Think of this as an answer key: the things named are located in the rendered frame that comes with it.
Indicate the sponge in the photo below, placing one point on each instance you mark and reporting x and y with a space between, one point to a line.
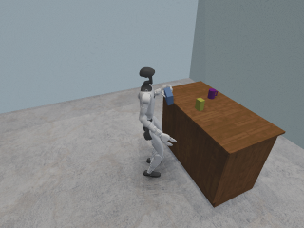
169 97

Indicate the right robot hand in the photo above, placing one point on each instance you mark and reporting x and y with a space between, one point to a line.
166 138

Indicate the right robot forearm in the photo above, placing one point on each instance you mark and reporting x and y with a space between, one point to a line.
150 126

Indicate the table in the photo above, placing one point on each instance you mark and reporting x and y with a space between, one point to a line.
223 147

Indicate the left robot forearm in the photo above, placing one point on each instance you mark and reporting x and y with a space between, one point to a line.
158 92

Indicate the robot left thigh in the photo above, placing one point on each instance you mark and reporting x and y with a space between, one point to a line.
157 123

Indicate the right robot upper arm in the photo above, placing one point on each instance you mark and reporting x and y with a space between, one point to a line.
145 101

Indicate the left robot shin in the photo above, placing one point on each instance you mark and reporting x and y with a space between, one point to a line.
153 151

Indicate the left robot hand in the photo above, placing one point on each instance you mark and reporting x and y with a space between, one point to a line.
163 87

